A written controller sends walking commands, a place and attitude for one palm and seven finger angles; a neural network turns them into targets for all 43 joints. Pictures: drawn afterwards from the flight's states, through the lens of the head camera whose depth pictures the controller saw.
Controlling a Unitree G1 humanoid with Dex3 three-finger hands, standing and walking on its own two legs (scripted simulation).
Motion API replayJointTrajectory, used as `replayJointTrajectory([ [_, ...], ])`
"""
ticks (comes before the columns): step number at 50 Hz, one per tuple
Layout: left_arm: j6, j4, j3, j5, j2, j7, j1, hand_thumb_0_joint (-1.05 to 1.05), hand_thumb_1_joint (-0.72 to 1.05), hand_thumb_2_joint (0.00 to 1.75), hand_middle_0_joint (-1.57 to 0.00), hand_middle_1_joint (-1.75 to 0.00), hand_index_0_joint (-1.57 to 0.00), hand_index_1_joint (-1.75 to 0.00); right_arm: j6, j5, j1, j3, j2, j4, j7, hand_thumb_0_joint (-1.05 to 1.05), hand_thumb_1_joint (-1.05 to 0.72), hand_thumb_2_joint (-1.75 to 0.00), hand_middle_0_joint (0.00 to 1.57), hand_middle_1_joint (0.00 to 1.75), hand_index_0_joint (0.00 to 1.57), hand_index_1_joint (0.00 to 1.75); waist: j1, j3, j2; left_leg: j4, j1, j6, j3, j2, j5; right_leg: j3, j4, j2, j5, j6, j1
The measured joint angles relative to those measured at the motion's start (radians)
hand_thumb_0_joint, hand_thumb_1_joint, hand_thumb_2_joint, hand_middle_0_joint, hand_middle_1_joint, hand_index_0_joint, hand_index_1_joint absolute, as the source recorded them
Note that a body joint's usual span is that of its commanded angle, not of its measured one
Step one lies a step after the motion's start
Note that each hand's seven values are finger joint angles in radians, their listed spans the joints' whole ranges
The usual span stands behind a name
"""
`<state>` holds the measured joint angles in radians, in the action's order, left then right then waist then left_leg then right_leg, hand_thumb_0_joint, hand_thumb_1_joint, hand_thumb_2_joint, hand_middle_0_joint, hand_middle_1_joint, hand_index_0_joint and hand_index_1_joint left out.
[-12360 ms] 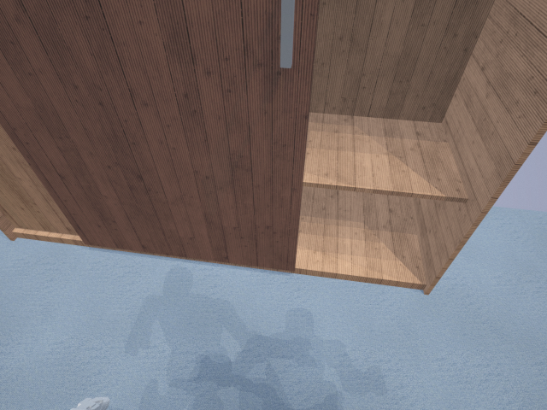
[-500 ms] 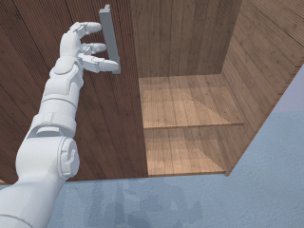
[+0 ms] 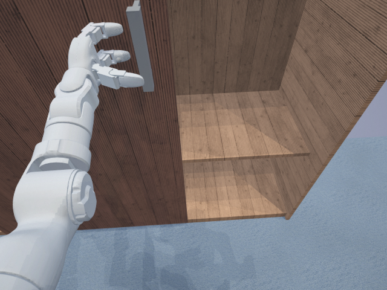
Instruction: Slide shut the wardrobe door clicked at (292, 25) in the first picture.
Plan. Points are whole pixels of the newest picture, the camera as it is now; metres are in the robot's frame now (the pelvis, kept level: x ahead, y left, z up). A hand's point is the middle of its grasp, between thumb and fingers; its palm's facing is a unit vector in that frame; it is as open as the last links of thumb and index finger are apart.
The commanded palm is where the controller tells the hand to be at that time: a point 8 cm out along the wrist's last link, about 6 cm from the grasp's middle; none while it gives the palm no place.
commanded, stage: move the hooked fingers beside the handle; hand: left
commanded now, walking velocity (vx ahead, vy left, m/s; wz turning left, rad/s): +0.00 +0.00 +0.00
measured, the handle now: (143, 48) +0.53 +0.09 +0.25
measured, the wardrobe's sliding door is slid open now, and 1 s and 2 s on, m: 0.54 0.54 0.54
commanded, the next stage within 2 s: feel for the door with the fingertips in 1.48 s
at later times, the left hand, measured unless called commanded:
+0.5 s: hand (105, 64) +0.47 +0.15 +0.25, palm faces +0.06 -1.00 +0.00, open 14.0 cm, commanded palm +0.45 +0.20 +0.25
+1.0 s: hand (104, 65) +0.47 +0.15 +0.25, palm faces +0.05 -1.00 +0.01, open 14.0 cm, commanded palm +0.44 +0.21 +0.25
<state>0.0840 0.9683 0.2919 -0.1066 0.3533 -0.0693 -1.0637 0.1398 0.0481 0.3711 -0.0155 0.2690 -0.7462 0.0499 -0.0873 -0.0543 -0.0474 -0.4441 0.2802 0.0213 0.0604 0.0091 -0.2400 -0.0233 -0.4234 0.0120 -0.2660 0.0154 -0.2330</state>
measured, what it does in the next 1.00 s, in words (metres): stands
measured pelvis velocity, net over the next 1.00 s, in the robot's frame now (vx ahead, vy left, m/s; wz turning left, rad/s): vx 0.00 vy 0.00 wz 0.01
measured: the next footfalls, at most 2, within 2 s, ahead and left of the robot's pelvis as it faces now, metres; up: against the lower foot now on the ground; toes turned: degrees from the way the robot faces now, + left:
none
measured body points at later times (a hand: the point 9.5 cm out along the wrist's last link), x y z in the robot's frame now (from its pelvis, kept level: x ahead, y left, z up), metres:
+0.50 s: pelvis +0.00 +0.00 +0.00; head +0.01 -0.01 +0.45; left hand +0.46 +0.21 +0.25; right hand +0.09 -0.26 -0.12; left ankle -0.01 +0.11 -0.74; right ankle -0.03 -0.11 -0.74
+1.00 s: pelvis +0.00 +0.00 +0.00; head +0.01 -0.02 +0.45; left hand +0.46 +0.21 +0.25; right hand +0.07 -0.27 -0.12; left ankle -0.01 +0.11 -0.74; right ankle -0.03 -0.11 -0.74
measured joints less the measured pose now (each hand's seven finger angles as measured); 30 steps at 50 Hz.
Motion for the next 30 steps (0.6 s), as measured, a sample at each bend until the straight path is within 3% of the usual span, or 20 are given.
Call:
replayJointTrajectory([
  [17, 0.068, -0.134, -0.013, -0.014, -0.011, 0.006, 0.086, -0.02, -0.5, 0.3, -0.31, -1.2, -0.31, -1.2, -0.016, 0.003, -0.03, 0.002, -0.001, 0.013, 0.002, 0.01, -0.9, -0.9, 0.2, 0.3, 0.2, 0.3, 0.017, -0.003, 0.0, 0.001, -0.022, 0.005, -0.003, -0.006, -0.005, -0.002, 0.009, -0.005, -0.003, -0.005, 0.027],
  [30, 0.057, -0.086, -0.016, -0.021, 0.011, -0.02, 0.062, -0.02, -0.51, 0.3, -0.3, -1.2, -0.3, -1.2, -0.014, 0.007, -0.058, -0.007, 0.002, 0.026, 0.008, 0.01, -0.9, -0.9, 0.2, 0.3, 0.2, 0.3, 0.023, -0.003, 0.003, -0.001, -0.019, 0.001, -0.015, -0.006, -0.001, -0.014, 0.006, -0.005, -0.003, -0.001, 0.028],
])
